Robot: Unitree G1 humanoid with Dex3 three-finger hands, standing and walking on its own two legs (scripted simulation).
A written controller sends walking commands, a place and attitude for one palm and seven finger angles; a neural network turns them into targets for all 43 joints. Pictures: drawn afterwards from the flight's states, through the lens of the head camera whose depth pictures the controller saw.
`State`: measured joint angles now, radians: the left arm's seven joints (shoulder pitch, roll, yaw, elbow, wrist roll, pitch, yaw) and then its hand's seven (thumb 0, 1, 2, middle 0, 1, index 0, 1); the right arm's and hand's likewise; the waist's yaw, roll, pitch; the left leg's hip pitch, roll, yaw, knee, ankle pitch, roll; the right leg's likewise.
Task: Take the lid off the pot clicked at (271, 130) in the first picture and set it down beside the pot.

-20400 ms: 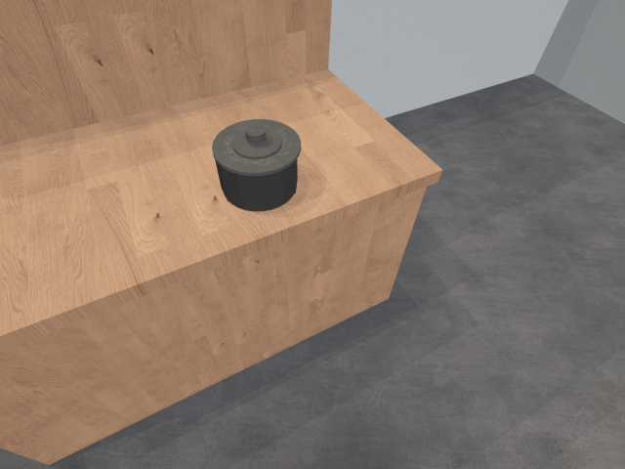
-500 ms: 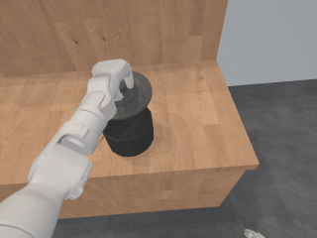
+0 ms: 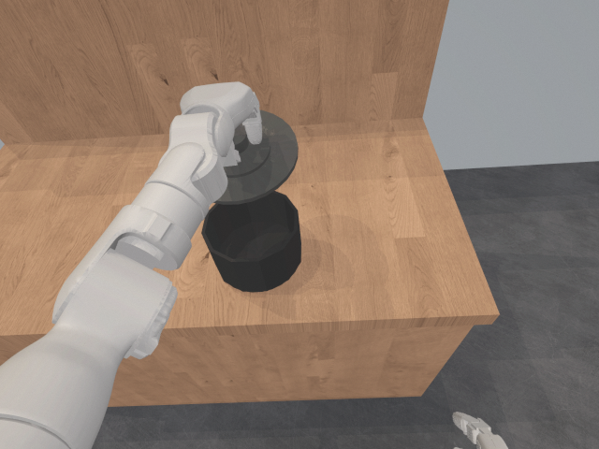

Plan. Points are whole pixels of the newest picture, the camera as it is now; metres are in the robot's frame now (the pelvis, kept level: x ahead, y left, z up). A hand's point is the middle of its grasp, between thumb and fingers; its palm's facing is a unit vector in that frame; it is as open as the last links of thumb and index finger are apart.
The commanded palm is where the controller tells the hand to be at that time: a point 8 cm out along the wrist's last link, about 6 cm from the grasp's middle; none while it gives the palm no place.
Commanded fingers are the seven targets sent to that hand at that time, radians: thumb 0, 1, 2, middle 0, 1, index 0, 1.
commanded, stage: lift the lid straight up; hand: left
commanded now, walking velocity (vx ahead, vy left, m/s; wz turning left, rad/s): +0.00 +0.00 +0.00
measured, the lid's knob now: (233, 139) +0.51 +0.09 +0.15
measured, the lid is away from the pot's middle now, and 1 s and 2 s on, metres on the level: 0.02 0.07 0.21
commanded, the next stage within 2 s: move the lid sideways beside the pot in 0.24 s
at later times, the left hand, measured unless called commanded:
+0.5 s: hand (219, 146) +0.47 +0.10 +0.17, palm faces -0.23 -0.05 -0.97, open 6.6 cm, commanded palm +0.45 +0.11 +0.24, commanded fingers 0.00 0.79 0.84 -0.89 -1.02 -0.94 -1.03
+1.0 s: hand (174, 154) +0.46 +0.16 +0.17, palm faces -0.26 -0.04 -0.97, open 6.6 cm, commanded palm +0.44 +0.17 +0.24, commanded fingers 0.00 0.79 0.84 -0.89 -1.02 -0.94 -1.03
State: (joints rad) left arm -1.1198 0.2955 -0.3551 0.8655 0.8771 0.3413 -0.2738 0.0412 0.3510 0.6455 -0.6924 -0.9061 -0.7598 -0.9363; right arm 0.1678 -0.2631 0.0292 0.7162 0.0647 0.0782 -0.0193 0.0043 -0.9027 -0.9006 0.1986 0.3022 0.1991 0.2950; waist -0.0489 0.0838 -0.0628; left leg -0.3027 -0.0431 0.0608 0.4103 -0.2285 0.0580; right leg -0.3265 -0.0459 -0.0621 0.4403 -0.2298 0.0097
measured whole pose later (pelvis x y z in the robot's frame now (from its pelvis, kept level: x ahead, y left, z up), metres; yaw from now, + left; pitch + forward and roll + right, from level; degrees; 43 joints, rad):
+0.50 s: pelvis -0.01 +0.00 +0.00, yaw +0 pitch +6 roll +0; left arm -1.12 0.32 -0.33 0.88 0.90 0.34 -0.30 0.04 0.35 0.65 -0.69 -0.90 -0.76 -0.94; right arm 0.17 -0.28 0.03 0.71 0.07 0.08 -0.03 0.01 -0.90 -0.90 0.20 0.30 0.20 0.29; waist -0.05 0.08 -0.05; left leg -0.29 -0.04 0.07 0.40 -0.22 0.06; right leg -0.31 -0.04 -0.06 0.43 -0.22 0.01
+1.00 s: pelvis +0.00 +0.00 +0.00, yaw +0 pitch +5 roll +0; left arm -1.01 0.46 -0.28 0.75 0.90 0.28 -0.39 0.05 0.35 0.64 -0.69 -0.91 -0.76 -0.94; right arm 0.17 -0.29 0.03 0.68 0.08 0.10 -0.03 0.01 -0.90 -0.90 0.20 0.30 0.20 0.30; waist -0.04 0.08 -0.04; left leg -0.27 -0.04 0.05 0.40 -0.22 0.06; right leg -0.28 -0.04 -0.07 0.41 -0.21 0.01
